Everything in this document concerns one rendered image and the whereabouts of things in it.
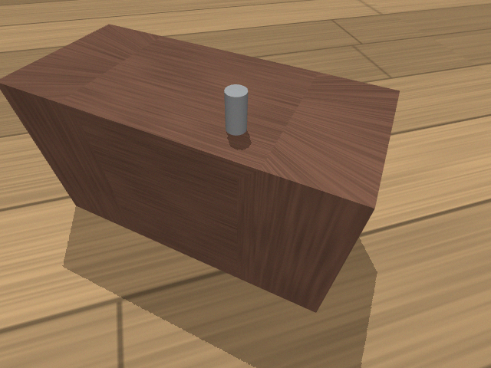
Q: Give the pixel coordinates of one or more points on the can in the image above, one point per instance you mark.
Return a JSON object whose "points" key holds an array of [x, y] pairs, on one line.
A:
{"points": [[236, 109]]}

